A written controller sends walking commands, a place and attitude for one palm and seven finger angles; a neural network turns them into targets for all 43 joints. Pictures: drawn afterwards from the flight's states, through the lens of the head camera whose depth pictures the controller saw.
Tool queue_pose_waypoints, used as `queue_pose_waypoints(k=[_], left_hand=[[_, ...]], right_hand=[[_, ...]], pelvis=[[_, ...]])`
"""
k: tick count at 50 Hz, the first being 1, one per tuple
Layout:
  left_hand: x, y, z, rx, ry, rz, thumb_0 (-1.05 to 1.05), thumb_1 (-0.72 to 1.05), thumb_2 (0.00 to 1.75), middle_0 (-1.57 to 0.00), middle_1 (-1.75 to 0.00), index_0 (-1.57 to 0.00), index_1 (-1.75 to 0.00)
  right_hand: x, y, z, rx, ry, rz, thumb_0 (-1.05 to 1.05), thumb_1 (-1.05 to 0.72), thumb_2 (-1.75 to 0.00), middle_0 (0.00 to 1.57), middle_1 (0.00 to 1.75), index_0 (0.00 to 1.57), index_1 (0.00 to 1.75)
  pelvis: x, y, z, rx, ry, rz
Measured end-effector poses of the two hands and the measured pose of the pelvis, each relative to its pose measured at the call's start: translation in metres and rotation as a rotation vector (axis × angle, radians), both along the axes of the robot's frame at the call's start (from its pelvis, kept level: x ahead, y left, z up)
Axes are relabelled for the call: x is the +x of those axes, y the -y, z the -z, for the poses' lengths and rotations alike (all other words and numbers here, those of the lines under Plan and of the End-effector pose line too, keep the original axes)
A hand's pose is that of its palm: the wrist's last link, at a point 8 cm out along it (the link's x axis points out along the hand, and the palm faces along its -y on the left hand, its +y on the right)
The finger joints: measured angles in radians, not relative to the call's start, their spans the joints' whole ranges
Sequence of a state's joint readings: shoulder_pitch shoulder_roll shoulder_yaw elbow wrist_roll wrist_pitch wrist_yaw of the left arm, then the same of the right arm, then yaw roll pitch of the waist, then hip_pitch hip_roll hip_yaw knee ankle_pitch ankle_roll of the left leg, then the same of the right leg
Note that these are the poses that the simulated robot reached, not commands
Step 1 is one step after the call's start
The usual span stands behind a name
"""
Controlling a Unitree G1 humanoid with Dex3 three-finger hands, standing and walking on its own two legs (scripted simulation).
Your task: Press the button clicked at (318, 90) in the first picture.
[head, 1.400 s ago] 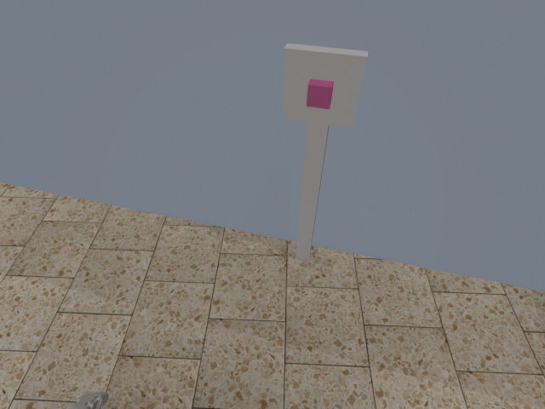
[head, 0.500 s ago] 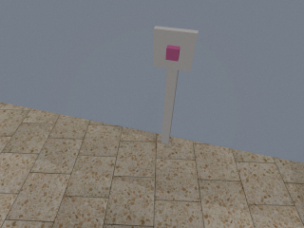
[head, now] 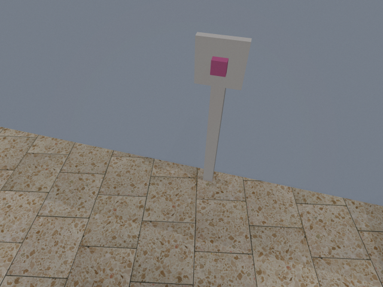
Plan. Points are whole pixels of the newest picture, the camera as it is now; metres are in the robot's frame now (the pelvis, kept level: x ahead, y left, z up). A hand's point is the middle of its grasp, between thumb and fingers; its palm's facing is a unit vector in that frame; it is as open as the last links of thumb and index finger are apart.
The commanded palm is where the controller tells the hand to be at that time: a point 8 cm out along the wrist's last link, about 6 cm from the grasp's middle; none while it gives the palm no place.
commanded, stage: look at it before walking up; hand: left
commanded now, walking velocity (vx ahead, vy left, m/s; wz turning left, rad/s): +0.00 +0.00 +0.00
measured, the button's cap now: (219, 66) +0.83 -0.05 +0.04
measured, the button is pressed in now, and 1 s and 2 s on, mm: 0 0 0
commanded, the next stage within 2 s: turn to face it in 0.04 s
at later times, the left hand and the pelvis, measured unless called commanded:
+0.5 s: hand out of the picture +0.07 +0.22 -0.17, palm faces -0.07 -0.95 -0.30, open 7.4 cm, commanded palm none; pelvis +0.00 +0.00 -0.01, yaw -4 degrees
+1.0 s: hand out of the picture +0.03 +0.14 -0.18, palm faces -0.10 -0.98 -0.19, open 7.4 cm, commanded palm none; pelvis +0.05 -0.04 -0.01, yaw -11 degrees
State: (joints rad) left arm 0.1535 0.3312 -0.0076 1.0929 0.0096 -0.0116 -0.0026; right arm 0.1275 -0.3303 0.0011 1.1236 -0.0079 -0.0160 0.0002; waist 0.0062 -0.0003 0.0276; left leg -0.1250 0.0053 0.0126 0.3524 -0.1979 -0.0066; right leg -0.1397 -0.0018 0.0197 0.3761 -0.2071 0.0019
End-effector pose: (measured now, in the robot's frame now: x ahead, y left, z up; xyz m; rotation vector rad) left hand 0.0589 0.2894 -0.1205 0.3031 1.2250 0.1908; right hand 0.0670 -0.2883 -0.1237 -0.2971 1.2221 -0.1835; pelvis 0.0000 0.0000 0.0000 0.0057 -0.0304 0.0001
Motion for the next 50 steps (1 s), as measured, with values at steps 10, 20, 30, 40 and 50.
queue_pose_waypoints(k=[10,20,30,40,50], left_hand=[[-0.001,-0.001,0.0,0.001,-0.008,-0.005,0.0,0.91,0.9,-0.2,-0.3,-0.2,-0.3],[0.004,0.004,0.004,-0.001,-0.021,0.016,0.0,0.91,0.9,-0.2,-0.3,-0.2,-0.3],[0.001,0.039,0.021,-0.076,-0.05,0.064,0.0,0.91,0.9,-0.2,-0.3,-0.2,-0.3],[-0.005,0.07,0.028,-0.122,-0.108,0.085,0.0,0.91,0.9,-0.2,-0.3,-0.2,-0.3],[-0.028,0.101,0.028,-0.132,-0.222,0.028,0.0,0.91,0.9,-0.2,-0.3,-0.2,-0.3]], right_hand=[[0.005,-0.001,0.0,0.0,0.001,-0.003,0.0,-0.91,-0.9,0.2,0.3,0.21,0.3],[0.002,-0.003,0.002,0.002,0.033,0.037,0.0,-0.91,-0.9,0.2,0.3,0.21,0.3],[-0.044,-0.032,0.022,0.079,-0.021,0.134,0.0,-0.91,-0.9,0.2,0.3,0.21,0.3],[-0.1,-0.035,0.04,0.134,-0.115,0.264,0.0,-0.91,-0.9,0.2,0.3,0.21,0.3],[-0.049,-0.003,0.028,0.11,-0.096,0.27,0.01,-0.91,-0.9,0.2,0.3,0.2,0.3]], pelvis=[[0.003,0.0,0.0,-0.001,0.0,0.001],[0.001,0.0,0.002,0.0,-0.002,0.045],[-0.007,0.0,0.01,0.005,-0.009,0.097],[0.008,0.015,0.017,0.008,-0.013,0.169],[0.05,0.038,0.011,-0.022,-0.039,0.187]])
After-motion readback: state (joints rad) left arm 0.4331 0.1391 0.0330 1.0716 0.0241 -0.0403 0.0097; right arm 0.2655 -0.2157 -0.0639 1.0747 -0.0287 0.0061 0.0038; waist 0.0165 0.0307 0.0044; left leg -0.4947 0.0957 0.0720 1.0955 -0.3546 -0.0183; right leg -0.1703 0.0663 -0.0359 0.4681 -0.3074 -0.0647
